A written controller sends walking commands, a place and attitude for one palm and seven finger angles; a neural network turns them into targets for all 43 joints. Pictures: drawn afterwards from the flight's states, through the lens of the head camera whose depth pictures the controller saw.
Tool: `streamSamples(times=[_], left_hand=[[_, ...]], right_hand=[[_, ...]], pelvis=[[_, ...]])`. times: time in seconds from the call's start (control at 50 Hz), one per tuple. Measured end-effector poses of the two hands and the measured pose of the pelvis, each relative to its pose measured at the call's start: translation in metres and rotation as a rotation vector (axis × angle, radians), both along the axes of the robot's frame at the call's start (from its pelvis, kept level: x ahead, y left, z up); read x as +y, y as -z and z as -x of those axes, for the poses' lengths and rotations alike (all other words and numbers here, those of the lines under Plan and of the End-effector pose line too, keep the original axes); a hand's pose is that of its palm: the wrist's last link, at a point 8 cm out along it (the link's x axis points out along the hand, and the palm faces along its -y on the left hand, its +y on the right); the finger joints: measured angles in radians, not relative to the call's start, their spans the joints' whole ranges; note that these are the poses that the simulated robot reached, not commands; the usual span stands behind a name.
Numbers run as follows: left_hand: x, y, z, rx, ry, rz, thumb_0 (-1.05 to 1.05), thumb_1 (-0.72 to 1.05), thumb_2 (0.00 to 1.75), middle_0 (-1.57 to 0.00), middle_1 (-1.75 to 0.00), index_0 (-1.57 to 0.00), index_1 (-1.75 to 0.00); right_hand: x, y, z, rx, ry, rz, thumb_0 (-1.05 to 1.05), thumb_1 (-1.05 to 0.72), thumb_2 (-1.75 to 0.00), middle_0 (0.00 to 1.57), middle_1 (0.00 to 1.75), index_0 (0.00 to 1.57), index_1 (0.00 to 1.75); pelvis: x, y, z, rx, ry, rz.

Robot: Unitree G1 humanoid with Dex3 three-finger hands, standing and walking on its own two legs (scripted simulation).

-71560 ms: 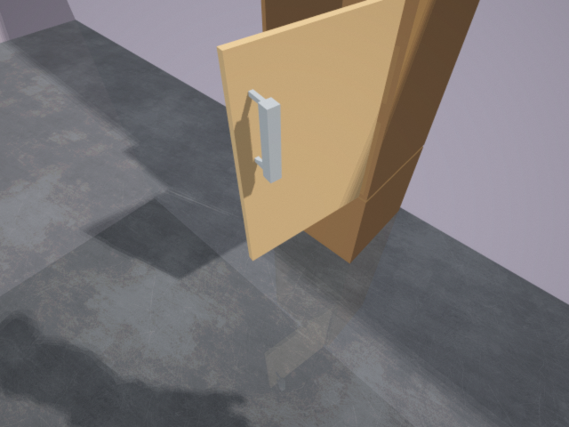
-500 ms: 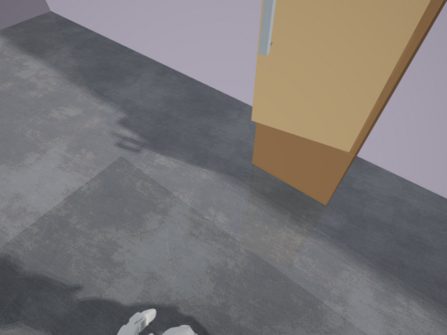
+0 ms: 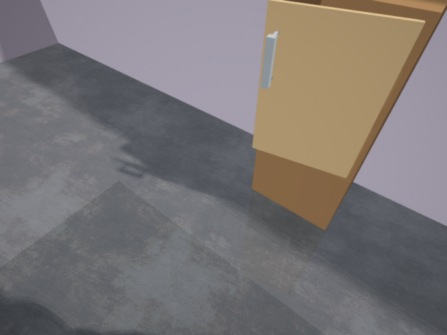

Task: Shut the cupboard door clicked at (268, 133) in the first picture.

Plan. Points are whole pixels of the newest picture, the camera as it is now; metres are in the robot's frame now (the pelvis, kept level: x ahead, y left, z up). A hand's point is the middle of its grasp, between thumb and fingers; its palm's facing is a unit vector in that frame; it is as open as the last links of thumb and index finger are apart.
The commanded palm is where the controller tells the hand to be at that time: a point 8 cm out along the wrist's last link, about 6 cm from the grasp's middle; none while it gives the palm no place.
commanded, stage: let the arm hang, fingers relaxed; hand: left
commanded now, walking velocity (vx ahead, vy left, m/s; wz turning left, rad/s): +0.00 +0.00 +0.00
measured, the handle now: (270, 60) +0.91 -0.10 +0.08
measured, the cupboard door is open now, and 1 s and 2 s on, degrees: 11 11 11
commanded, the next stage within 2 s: look to check the result in 0.30 s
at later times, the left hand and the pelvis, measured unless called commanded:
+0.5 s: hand out of the picture -0.04 +0.17 -0.18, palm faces +0.02 -0.99 -0.15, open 7.3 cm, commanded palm none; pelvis -0.02 +0.01 +0.00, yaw -1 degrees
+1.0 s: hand out of the picture -0.02 +0.19 -0.18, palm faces +0.00 -0.98 -0.19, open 7.3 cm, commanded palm none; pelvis -0.02 +0.01 +0.00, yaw -2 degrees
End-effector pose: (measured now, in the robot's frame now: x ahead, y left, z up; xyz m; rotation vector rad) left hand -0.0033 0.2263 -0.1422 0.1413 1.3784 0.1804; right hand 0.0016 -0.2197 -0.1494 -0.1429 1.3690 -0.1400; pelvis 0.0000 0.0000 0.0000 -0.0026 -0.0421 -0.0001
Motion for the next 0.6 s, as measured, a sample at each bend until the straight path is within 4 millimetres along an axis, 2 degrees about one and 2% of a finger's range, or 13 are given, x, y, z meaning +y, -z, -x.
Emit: streamSamples(times=[0.14,0.28,0.44,0.6], left_hand=[[-0.013,0.006,0.026,0.062,-0.007,0.050,0.01,0.91,0.90,-0.20,-0.30,-0.20,-0.30],[-0.019,0.009,0.041,0.094,-0.007,0.075,0.01,0.91,0.90,-0.20,-0.30,-0.20,-0.30],[-0.013,0.009,0.045,0.100,0.002,0.067,0.00,0.91,0.90,-0.20,-0.30,-0.20,-0.30],[-0.002,0.007,0.039,0.082,0.015,0.044,0.00,0.91,0.90,-0.20,-0.30,-0.20,-0.30]], right_hand=[[0.010,-0.001,0.022,0.038,0.019,-0.004,0.00,-0.91,-0.90,0.20,0.30,0.19,0.30],[0.019,-0.002,0.044,0.076,0.045,-0.008,0.00,-0.91,-0.90,0.20,0.30,0.19,0.30],[0.028,-0.001,0.061,0.100,0.067,-0.016,0.00,-0.91,-0.90,0.20,0.30,0.19,0.30],[0.032,0.000,0.065,0.097,0.078,-0.023,0.00,-0.91,-0.90,0.20,0.30,0.19,0.30]], pelvis=[[0.005,0.000,0.005,-0.005,0.008,-0.001],[0.009,0.000,0.010,-0.006,0.015,-0.001],[0.013,0.000,0.015,-0.004,0.020,-0.002],[0.016,0.001,0.017,-0.003,0.025,-0.004]])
